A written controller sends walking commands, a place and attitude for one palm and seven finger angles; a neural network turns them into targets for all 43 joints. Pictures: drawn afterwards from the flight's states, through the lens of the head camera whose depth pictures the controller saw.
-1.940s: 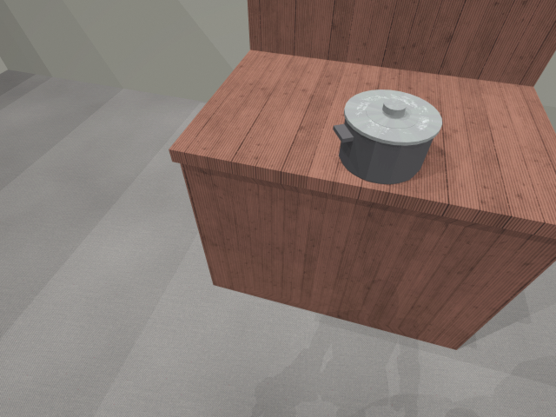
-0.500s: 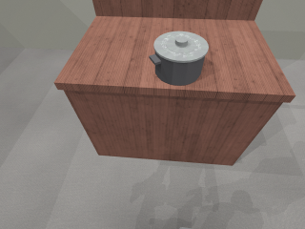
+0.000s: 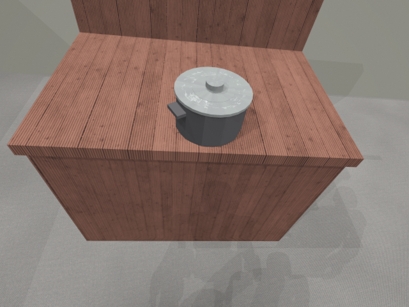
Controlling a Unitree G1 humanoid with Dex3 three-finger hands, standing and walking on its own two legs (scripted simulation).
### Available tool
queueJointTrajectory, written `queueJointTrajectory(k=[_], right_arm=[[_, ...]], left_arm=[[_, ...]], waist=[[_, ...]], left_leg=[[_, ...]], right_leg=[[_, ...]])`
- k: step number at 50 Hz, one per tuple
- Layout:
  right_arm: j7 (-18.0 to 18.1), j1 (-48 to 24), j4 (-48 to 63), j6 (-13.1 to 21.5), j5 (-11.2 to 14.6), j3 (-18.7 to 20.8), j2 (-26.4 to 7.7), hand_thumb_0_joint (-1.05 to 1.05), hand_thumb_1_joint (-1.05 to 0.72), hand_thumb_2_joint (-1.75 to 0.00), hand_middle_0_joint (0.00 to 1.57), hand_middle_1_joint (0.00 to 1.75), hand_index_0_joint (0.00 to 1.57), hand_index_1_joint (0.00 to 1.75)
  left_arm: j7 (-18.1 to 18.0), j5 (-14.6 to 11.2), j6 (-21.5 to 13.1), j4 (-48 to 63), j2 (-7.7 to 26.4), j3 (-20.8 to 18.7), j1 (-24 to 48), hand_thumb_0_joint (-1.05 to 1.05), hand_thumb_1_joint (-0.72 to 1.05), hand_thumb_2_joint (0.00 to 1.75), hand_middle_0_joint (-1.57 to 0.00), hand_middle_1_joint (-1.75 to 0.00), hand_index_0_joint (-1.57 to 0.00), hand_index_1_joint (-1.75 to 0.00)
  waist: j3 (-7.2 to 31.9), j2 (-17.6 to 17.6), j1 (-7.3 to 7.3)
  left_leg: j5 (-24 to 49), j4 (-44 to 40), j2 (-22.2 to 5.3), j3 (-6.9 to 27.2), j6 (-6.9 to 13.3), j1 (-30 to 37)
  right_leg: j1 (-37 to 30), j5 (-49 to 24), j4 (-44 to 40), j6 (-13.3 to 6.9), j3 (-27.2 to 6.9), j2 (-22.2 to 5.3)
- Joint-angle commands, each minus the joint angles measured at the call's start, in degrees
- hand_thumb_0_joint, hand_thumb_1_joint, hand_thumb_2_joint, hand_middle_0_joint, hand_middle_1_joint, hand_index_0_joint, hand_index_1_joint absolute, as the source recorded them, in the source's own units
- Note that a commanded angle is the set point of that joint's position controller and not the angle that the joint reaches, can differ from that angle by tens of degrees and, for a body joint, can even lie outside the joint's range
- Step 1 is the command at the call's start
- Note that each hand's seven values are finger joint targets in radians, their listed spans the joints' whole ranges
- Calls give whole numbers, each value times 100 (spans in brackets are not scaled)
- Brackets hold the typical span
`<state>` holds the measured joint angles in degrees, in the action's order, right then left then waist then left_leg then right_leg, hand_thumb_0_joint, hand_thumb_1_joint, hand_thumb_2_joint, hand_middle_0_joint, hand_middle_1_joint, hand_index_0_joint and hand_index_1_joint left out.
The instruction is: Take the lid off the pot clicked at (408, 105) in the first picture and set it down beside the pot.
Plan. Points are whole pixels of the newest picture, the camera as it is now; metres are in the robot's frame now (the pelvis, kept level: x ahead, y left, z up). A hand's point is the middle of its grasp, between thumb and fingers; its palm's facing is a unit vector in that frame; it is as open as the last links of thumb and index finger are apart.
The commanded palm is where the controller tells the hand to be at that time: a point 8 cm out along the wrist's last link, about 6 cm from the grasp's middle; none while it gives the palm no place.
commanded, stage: take the last steps up to it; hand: left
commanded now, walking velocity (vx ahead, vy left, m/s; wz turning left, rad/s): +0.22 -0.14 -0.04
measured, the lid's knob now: (214, 83) +0.62 +0.02 +0.10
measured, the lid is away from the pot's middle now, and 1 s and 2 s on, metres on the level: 0.00 0.00 0.00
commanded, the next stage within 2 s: come to a stop and stand still in 0.18 s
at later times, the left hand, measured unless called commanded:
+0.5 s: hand (166, 260) +0.25 +0.09 -0.16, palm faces +0.00 -0.99 -0.17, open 7.4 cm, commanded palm none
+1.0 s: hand out of the picture +0.11 +0.19 -0.17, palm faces +0.07 -0.98 -0.19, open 7.4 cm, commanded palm none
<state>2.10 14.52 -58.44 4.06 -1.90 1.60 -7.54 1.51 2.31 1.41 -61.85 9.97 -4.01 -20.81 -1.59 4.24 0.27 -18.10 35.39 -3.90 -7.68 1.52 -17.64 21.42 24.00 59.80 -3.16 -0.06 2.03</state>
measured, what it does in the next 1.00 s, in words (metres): walks ahead: right foot, then left foot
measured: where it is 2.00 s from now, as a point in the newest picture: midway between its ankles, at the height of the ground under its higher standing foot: outside the picture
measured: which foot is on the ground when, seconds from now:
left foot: down 0.00-0.32, up 0.34-0.68, down 0.70-1.00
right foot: up 0.00-0.30, down 0.32-0.70, up 0.72-1.00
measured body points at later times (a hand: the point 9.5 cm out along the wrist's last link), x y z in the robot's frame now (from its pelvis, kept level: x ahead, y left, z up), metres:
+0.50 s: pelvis +0.14 -0.07 +0.00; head +0.19 -0.07 +0.45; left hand +0.25 +0.14 -0.15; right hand +0.12 -0.31 -0.16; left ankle +0.10 +0.04 -0.69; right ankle +0.19 -0.19 -0.73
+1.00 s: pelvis +0.12 -0.01 +0.02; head +0.13 +0.03 +0.47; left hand +0.10 +0.24 -0.15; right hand +0.22 -0.23 -0.11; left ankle +0.17 +0.04 -0.73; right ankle +0.06 -0.18 -0.66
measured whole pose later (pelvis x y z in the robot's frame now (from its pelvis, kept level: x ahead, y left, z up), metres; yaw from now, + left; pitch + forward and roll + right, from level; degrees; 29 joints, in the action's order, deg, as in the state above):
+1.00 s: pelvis +0.12 -0.01 +0.02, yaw +0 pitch +0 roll -3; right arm 2.4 9.0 -56.2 0.0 -0.6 0.0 -6.8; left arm -1.1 1.3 4.4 -60.6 13.6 -3.7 -18.3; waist -0.9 2.5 -1.3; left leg -8.1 21.6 0.8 -5.3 5.9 -14.0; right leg 18.2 24.5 51.5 2.4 -2.1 -0.9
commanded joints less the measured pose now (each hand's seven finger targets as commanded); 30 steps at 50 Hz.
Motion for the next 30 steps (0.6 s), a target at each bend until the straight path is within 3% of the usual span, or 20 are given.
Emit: queueJointTrajectory(k=[1,2,4,6,8,11,13,14,15,16,17,18,19,20,21,23,26,30], right_arm=[[121,808,-111,99,35,152,-852,0,-90,-90,20,30,20,30],[122,825,-134,117,45,144,-865,0,-90,-90,20,30,20,30],[111,895,-189,117,47,153,-912,0,-90,-90,20,30,20,30],[74,1039,-263,79,39,175,-915,0,-90,-90,20,30,20,30],[49,1172,-279,32,20,195,-871,0,-90,-90,20,30,20,30],[28,1206,-314,-58,-10,305,-1054,0,-90,-90,20,30,20,30],[9,1157,-315,-113,-6,313,-1033,0,-90,-90,20,30,20,30],[-12,1138,-348,-134,9,294,-963,0,-90,-90,20,30,20,30],[-52,1184,-320,-137,82,233,-752,0,-90,-90,20,30,20,30],[-15,1323,-149,-173,162,112,-301,0,-90,-90,20,30,20,30],[71,1023,-92,-229,144,89,-419,0,-90,-90,20,30,20,30],[89,1070,-135,-315,157,117,-291,0,-90,-90,20,30,20,30],[79,1094,-211,-358,158,129,-401,0,-90,-90,20,30,20,30],[78,1074,-266,-407,186,157,-435,0,-90,-90,20,30,20,30],[71,961,-283,-465,187,167,-406,0,-90,-90,20,30,20,30],[38,772,-193,-549,159,196,-418,0,-90,-90,20,30,20,30],[-39,386,90,-663,96,268,-489,0,-90,-90,20,30,20,30],[-106,280,338,-628,118,300,-522,0,-90,-90,20,30,20,30]], left_arm=[[81,16,-184,625,218,-74,364,0,90,90,-20,-30,-20,-30],[93,-13,-148,616,164,-52,312,0,90,90,-20,-30,-20,-30],[103,-44,-112,677,68,-15,423,0,90,90,-20,-30,-20,-30],[103,-53,-114,756,26,32,725,0,90,90,-20,-30,-20,-30],[92,-74,-143,896,50,52,1123,0,90,90,-20,-30,-20,-30],[89,-89,-178,956,111,22,1322,0,90,90,-20,-30,-20,-30],[74,-95,-219,883,257,-30,1072,0,90,90,-20,-30,-20,-30],[42,-86,-266,673,411,-83,467,0,90,90,-20,-30,-20,-30],[-42,-68,-358,448,814,-164,-264,0,90,90,-20,-30,-20,-30],[-150,-112,-399,399,1398,-261,-570,0,90,90,-20,-30,-20,-30],[-223,-187,-347,443,1180,-127,-439,0,90,90,-20,-30,-20,-30],[-262,-159,-388,459,1122,-113,-15,0,90,90,-20,-30,-20,-30],[-316,-146,-378,554,969,-60,406,0,90,90,-20,-30,-20,-30],[-378,-113,-324,668,836,-41,706,0,90,90,-20,-30,-20,-30],[-413,-87,-272,708,825,-49,793,0,90,90,-20,-30,-20,-30],[-446,-72,-171,751,956,-115,851,0,90,90,-20,-30,-20,-30],[-476,-50,-110,865,986,-178,919,0,90,90,-20,-30,-20,-30],[-454,-21,-68,1072,1077,-166,1170,0,90,90,-20,-30,-20,-30]], waist=[[-402,-1074,47],[-237,-1126,9],[-188,-1074,-21],[-205,-1223,97],[-414,-1388,260],[-243,-1465,317],[-147,-1238,150],[140,-854,-146],[690,-35,-465],[1283,1302,-402],[1006,236,-416],[1044,712,-166],[836,999,-64],[723,721,20],[701,461,14],[683,312,-55],[392,419,-60],[556,541,80]], left_leg=[[981,-2375,-1711,1810,823,756],[1559,-2248,-1548,1353,778,847],[2127,-2177,-1378,906,710,764],[2273,-2140,-1216,585,621,796],[2414,-2092,-1178,529,585,659],[2054,-1846,-1300,574,533,821],[1689,-1354,-1191,544,377,400],[1572,-618,-858,305,181,176],[751,714,-458,-27,-52,-781],[-1900,2218,106,-17,-301,-1539],[-2038,2454,-61,603,-292,-1132],[-1953,2627,-35,661,-306,-911],[-1744,2533,-152,786,-337,-895],[-1569,2316,-139,775,-384,-791],[-1482,2147,-40,695,-417,-689],[-1300,2060,111,612,-443,-649],[-1014,2353,168,734,-454,-724],[-671,1253,207,687,-390,-185]], right_leg=[[1846,-819,956,217,-379,-750],[1720,-898,703,271,-264,-746],[1482,-1007,86,331,-21,-770],[1297,-1156,-664,377,273,-758],[1029,-1155,-1380,360,519,-709],[492,-1103,-2145,307,683,-597],[-527,-1327,-2813,231,836,-422],[-1462,-1510,-3127,192,863,-287],[-2883,-2239,-3182,-66,-35,-1098],[-3477,-4040,-3634,-627,-1743,-2656],[-2494,-5274,-3713,-853,-1381,-2648],[-2119,-5780,-3687,-823,-1363,-2552],[-1882,-6197,-3537,-831,-1056,-2399],[-1683,-6257,-3420,-863,-720,-2274],[-1529,-6167,-3399,-866,-578,-2226],[-1373,-5763,-3465,-969,-580,-2312],[-817,-5153,-3715,-993,-627,-2412],[-615,-4240,-3539,-777,-493,-2239]])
